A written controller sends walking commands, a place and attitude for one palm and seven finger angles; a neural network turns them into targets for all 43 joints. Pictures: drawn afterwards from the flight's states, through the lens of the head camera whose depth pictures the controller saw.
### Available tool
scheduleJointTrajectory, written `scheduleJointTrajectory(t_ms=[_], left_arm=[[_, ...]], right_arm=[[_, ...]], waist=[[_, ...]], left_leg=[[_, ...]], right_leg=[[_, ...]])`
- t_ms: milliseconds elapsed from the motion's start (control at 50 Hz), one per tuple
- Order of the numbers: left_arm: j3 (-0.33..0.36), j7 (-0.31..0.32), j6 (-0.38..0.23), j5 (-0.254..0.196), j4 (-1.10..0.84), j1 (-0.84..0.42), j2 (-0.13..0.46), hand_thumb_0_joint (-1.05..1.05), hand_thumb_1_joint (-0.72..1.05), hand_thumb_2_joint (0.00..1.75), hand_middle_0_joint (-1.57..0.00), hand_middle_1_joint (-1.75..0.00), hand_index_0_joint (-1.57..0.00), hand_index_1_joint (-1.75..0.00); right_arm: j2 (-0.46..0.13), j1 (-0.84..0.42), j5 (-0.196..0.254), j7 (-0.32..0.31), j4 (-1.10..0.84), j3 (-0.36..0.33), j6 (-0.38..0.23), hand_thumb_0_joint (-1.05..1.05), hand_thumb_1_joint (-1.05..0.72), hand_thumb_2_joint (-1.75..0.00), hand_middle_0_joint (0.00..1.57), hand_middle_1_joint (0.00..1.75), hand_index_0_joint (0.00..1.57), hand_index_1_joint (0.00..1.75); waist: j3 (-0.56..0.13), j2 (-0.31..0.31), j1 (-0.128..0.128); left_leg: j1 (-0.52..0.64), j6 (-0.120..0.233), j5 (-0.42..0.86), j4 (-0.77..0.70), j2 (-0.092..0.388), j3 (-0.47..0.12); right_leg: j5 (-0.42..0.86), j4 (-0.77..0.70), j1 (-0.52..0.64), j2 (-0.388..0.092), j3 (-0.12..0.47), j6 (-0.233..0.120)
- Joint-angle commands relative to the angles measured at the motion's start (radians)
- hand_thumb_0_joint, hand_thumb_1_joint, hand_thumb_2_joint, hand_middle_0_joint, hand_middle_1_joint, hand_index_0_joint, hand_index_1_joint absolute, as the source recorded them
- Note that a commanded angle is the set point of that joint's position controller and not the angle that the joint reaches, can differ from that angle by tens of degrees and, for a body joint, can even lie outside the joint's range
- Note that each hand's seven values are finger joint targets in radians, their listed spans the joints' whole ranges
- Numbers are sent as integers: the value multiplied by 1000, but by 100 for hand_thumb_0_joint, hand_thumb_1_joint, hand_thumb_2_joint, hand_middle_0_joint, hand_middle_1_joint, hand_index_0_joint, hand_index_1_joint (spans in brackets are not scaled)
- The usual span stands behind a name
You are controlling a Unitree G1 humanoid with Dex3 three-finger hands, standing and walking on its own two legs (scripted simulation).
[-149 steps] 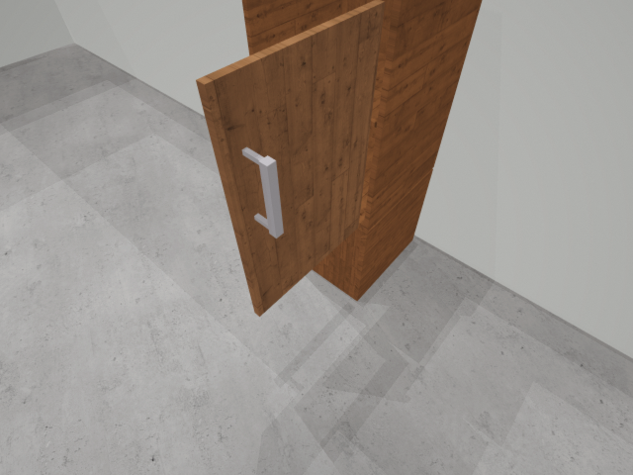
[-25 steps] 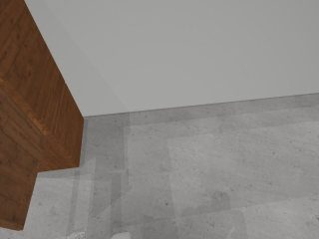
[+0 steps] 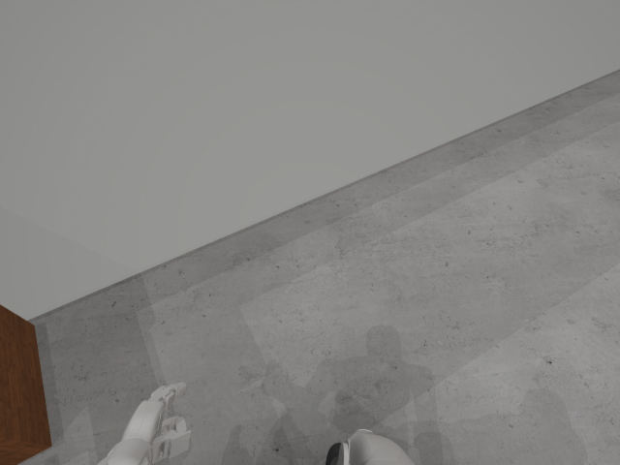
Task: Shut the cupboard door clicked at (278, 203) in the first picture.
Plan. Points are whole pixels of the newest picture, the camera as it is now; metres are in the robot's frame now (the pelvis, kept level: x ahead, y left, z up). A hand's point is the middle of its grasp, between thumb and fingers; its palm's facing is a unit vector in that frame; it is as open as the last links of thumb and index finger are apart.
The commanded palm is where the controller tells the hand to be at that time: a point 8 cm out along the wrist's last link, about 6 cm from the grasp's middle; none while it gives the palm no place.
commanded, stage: walk to a spot facing it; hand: left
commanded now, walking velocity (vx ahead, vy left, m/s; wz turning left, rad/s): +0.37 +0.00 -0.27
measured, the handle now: out of the picture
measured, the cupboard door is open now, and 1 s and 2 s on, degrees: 89 89 89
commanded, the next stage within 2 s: turn to face it in 0.76 s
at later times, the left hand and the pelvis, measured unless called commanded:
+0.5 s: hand (185, 439) +0.17 +0.19 -0.16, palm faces -0.02 -0.99 -0.15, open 7.3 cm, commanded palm none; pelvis +0.23 +0.01 +0.01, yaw -9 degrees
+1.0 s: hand (282, 190) +0.63 +0.06 -0.13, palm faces -0.34 -0.90 -0.27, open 7.3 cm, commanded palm none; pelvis +0.43 -0.08 +0.01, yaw -18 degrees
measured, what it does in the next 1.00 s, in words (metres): walks ahead, turning right: left foot, then right foot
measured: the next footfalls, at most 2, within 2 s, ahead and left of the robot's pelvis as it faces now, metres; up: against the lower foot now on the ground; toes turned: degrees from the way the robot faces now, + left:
left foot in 0.46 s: +0.35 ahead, +0.11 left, +0.00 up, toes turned -1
right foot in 0.92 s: +0.50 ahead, -0.20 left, +0.00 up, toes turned -26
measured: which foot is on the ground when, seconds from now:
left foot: up 0.00-0.44, down 0.46-0.92, up 0.94-1.00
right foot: down 0.00-0.48, up 0.50-0.90, down 0.92-1.00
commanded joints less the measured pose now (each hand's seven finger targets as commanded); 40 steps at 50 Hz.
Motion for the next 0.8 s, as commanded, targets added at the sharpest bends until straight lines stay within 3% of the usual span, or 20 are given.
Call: scheduleJointTrajectory(t_ms=[0,40,60,100,140,220,300,340,380,400,420,440,460,500,520,540,580,640,720,780], left_arm=[[46,47,2,-16,23,224,182,0,90,90,-20,-30,-20,-30],[28,50,-17,-5,10,173,119,0,90,90,-20,-30,-20,-30],[27,50,-25,-1,19,175,112,0,90,90,-20,-30,-20,-30],[29,50,-36,2,43,200,102,0,90,90,-20,-30,-20,-30],[35,45,-45,-3,63,249,82,0,90,90,-20,-30,-20,-30],[22,44,-55,-5,106,333,82,0,90,90,-20,-30,-20,-30],[13,55,-56,-3,146,397,90,0,90,90,-20,-30,-20,-30],[13,58,-54,-4,157,406,102,0,90,90,-20,-30,-20,-30],[14,59,-53,-7,165,392,106,0,90,90,-20,-30,-20,-30],[15,60,-53,-9,163,374,104,0,90,90,-20,-30,-20,-30],[15,57,-52,-15,149,368,85,0,90,90,-20,-30,-20,-30],[7,47,-51,-22,133,414,37,0,90,90,-20,-30,-20,-30],[6,49,-60,-9,107,361,50,0,90,90,-20,-30,-20,-30],[11,41,-41,3,99,276,42,0,90,90,-20,-30,-20,-30],[16,31,-28,11,104,273,25,0,90,90,-20,-30,-20,-30],[14,24,-15,15,110,296,1,0,90,90,-20,-30,-20,-30],[14,18,4,12,110,313,-22,0,90,90,-20,-30,-20,-30],[18,10,19,13,83,248,-38,0,90,90,-20,-30,-20,-30],[21,-1,27,13,39,120,-22,0,90,90,-20,-30,-20,-30],[20,-5,27,11,8,56,-3,0,90,90,-20,-30,-20,-30]], right_arm=[[-133,-183,-6,-2,-156,-57,-36,0,-90,-90,20,30,20,30],[-95,-122,-18,4,-115,-50,-13,0,-90,-90,20,30,20,30],[-85,-94,-20,6,-101,-48,-6,0,-90,-90,20,30,20,30],[-68,-87,-20,11,-99,-48,-5,0,-90,-90,20,30,20,30],[-66,-161,-23,16,-123,-51,-8,0,-90,-90,20,30,20,30],[-75,-319,-17,27,-184,-49,-23,0,-90,-90,20,30,20,30],[-73,-437,-11,36,-216,-43,-34,0,-90,-90,20,30,20,30],[-74,-468,-10,38,-219,-42,-39,0,-90,-90,20,30,20,30],[-90,-403,-13,30,-194,-45,-45,0,-90,-90,20,30,20,30],[-113,-296,-17,21,-155,-52,-50,0,-90,-90,20,30,20,30],[-178,-139,-24,9,-109,-67,-56,0,-90,-90,20,30,20,30],[-288,1,-41,0,-82,-91,-60,0,-90,-90,20,30,20,30],[-290,27,-28,-1,-79,-86,-46,0,-90,-90,20,30,20,30],[-191,-137,-20,-3,-123,-65,-49,0,-90,-90,20,30,20,30],[-147,-166,-23,-5,-126,-53,-57,0,-90,-90,20,30,20,30],[-129,-175,-22,-8,-122,-46,-67,0,-90,-90,20,30,20,30],[-125,-167,-16,-11,-107,-42,-78,0,-90,-90,20,30,20,30],[-117,-148,-17,-7,-93,-56,-74,0,-90,-90,20,30,20,30],[-150,-110,-21,-6,-79,-57,-63,0,-90,-90,20,30,20,30],[-169,-74,-27,-9,-70,-52,-55,0,-90,-90,20,30,20,30]], waist=[[-123,-96,106],[-98,-77,39],[-115,-84,20],[-146,-76,9],[-135,-53,37],[-109,-72,75],[-93,-85,102],[-72,-89,102],[-88,-81,54],[-128,-43,6],[-204,27,-59],[-324,253,-81],[-292,204,-82],[-85,130,-14],[-43,111,13],[-49,111,38],[-95,123,64],[-59,118,66],[-9,129,35],[-6,133,25]], left_leg=[[-499,32,174,387,5,-187],[-399,20,237,257,5,-168],[-388,16,255,206,-1,-160],[-383,13,279,106,-17,-149],[-423,10,318,34,-28,-143],[-505,11,336,-114,-44,-144],[-481,27,314,-249,-78,-122],[-404,41,304,-314,-101,-106],[-236,59,322,-412,-145,-70],[-46,76,367,-480,-161,-59],[228,125,384,-506,-49,-196],[442,254,366,-570,244,-548],[351,314,297,-683,343,-680],[63,262,98,-763,279,-553],[-20,230,108,-797,236,-475],[-26,205,204,-798,196,-376],[-5,196,405,-782,153,-210],[-51,190,429,-798,121,-78],[-35,185,430,-789,134,-24],[43,173,543,-730,148,1]], right_leg=[[-162,-473,324,-333,501,-101],[-49,-501,182,-251,356,-77],[0,-500,185,-229,317,-72],[51,-490,226,-201,286,-79],[84,-493,264,-191,297,-91],[210,-476,402,-209,323,-108],[409,-428,506,-222,331,-93],[443,-410,485,-226,322,-83],[558,-318,442,-196,285,-57],[602,-195,360,-158,253,-29],[446,2,160,-107,219,11],[-63,355,-73,24,94,55],[-330,557,-148,35,148,47],[-190,658,-236,-70,183,58],[-132,633,-218,-86,186,65],[-89,588,-202,-94,179,73],[-45,482,-167,-104,153,90],[38,290,-121,-112,103,101],[89,102,-91,-95,46,100],[58,29,-74,-69,22,80]])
